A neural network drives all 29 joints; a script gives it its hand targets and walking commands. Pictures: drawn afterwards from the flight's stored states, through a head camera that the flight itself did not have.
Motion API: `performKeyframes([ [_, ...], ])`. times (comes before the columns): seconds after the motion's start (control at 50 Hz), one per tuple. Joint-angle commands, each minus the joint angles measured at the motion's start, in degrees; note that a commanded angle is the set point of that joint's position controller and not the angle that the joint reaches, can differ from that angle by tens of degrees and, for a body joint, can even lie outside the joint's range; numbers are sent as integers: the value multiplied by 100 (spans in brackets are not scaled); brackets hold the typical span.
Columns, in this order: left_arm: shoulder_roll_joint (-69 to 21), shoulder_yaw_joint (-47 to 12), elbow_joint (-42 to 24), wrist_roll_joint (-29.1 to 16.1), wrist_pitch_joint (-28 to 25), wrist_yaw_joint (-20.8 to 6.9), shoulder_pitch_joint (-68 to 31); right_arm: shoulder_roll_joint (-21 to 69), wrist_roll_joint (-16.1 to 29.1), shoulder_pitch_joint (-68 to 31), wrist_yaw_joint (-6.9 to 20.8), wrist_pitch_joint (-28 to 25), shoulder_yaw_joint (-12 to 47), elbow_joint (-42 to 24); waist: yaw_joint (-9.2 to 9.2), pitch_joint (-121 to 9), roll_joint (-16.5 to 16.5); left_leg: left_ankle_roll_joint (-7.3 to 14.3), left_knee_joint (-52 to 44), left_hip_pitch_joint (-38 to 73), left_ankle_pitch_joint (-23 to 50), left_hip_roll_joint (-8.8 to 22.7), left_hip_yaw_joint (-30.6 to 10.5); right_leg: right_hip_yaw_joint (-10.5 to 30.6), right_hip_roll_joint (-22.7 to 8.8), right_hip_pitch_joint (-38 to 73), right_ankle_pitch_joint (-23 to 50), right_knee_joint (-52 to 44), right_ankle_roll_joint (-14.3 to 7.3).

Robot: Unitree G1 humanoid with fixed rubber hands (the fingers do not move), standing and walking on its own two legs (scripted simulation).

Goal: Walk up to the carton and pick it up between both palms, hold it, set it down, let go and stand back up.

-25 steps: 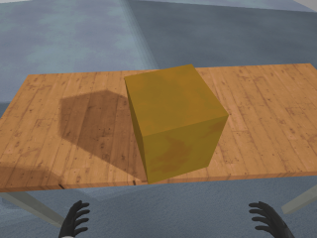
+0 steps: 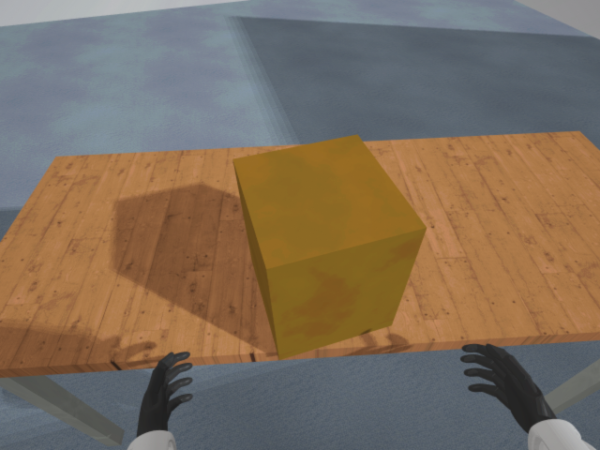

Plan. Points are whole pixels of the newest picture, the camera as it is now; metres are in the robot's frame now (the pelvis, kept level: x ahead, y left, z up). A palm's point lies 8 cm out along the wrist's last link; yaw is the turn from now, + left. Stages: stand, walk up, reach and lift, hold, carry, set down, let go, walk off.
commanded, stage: reach and lift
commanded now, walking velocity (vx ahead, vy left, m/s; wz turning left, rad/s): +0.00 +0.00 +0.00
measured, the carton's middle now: (318, 248) +0.42 -0.01 +0.02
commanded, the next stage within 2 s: none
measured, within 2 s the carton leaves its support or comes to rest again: neither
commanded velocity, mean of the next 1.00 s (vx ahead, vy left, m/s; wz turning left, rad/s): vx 0.00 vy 0.00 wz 0.00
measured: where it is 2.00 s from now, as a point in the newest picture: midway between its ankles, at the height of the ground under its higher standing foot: outside the picture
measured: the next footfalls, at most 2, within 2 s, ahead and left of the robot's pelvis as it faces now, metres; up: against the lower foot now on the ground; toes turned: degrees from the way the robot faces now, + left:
none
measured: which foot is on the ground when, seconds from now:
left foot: down 0.00-1.00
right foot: down 0.00-1.00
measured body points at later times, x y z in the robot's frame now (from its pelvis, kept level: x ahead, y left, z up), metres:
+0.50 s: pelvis +0.01 +0.00 +0.00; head +0.01 +0.01 +0.45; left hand +0.23 +0.18 +0.02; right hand +0.22 -0.25 +0.02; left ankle +0.01 +0.14 -0.74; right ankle +0.04 -0.07 -0.74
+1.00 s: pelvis +0.01 +0.00 +0.00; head +0.02 +0.01 +0.45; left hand +0.28 +0.18 +0.07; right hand +0.28 -0.24 +0.06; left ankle +0.01 +0.14 -0.74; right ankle +0.04 -0.07 -0.74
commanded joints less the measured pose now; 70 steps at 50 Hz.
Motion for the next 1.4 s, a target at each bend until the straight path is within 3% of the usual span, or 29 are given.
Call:
performKeyframes([
  [0.0, -148, -281, -2138, 43, -381, 275, -104, -1152, 939, 16, 155, -261, -279, -1321, 182, -1048, -279, 73, -842, -33, 386, 32, -28, 722, -366, 1024, 73, -1253, 209],
  [0.1, -344, -358, -2452, 129, -428, 333, -31, -1242, 1123, -11, 165, -426, -194, -1665, 232, -1266, -338, 73, -784, 142, 765, 18, -70, 605, -227, 1015, 609, -1131, 171],
  [0.22, -541, -466, -2760, 182, -442, 442, -144, -1304, 1339, -29, 188, -466, -127, -1649, 242, -1116, -261, 50, -820, 124, 561, 38, -83, 632, -208, 863, 303, -1152, 135],
  [0.36, -697, -549, -3018, 184, -302, 567, -563, -1529, 1509, -502, 196, -448, -204, -2028, 256, -1284, -395, 86, -815, 122, 475, 65, -111, 708, -193, 764, 190, -1144, 106],
  [0.54, -670, -377, -3126, 87, 254, 678, -1421, -1531, 1544, -1434, 126, 85, -265, -2565, 418, -1092, -435, 68, -954, -154, -7, 121, -90, 1021, -304, 772, -503, -1331, 58],
  [0.76, -552, 166, -3620, 149, 1136, 653, -1844, -1663, 1681, -1912, -209, 711, -148, -2832, 603, -1397, -358, 36, -940, 122, 1100, 70, -15, 1034, -212, 1405, 1043, -1252, 95],
  [0.82, -527, 211, -3906, 104, 1354, 619, -1864, -1796, 1710, -1981, -327, 844, -206, -3001, 500, -1514, -396, -7, -909, 230, 1365, 62, -2, 1027, -184, 1592, 1458, -1254, 106],
  [0.86, -471, 277, -4112, 38, 1517, 617, -2052, -1860, 1791, -2155, -380, 960, -137, -3057, 524, -1709, -317, -33, -903, 323, 1693, 77, -26, 967, -138, 1671, 1882, -1185, 85],
  [0.96, -351, 329, -4267, -81, 1955, 681, -2709, -1976, 1924, -2916, -419, 1259, -181, -3097, 571, -1740, -156, -44, -929, 479, 1589, 150, -31, 906, -66, 1366, 1396, -1300, 11],
  [1.0, -284, 396, -4141, -65, 2167, 717, -3040, -1937, 1957, -3288, -418, 1445, -123, -2898, 672, -1604, -102, -7, -1003, 378, 1228, 148, 12, 994, -98, 1243, 939, -1379, 1],
  [1.02, -316, 414, -4040, -64, 2319, 712, -3002, -1928, 1957, -3241, -416, 1554, -112, -2759, 625, -1533, -152, 13, -1048, 371, 1146, 166, 1, 962, -94, 1255, 881, -1399, -20],
  [1.16, -181, 805, -3899, 1, 3108, 738, -3957, -2038, 2049, -4265, -510, 2109, -40, -2373, 778, -1753, -150, 51, -1035, 311, 1024, 196, -6, 1048, -108, 1324, 734, -1395, -10],
  [1.28, -165, 878, -3565, 16, 3636, 697, -4808, -2163, 2066, -5214, -544, 2396, -83, -1767, 705, -1931, 15, 26, -1001, 325, 1019, 220, -3, 934, -73, 1305, 819, -1341, -34],
  [1.38, -116, 1021, -3256, 14, 3836, 680, -5351, -2130, 2106, -5939, -541, 2498, 75, -1662, 863, -2200, -72, 73, -954, 125, 986, 197, 13, 974, -87, 1364, 750, -1329, 25],
])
